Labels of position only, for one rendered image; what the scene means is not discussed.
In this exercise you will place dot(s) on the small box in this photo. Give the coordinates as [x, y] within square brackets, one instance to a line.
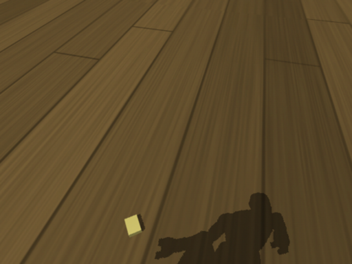
[133, 225]

